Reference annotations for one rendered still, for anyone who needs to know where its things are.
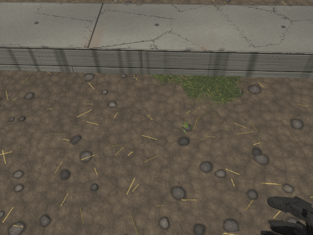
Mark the right robot hand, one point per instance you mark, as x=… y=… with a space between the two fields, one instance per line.
x=298 y=208

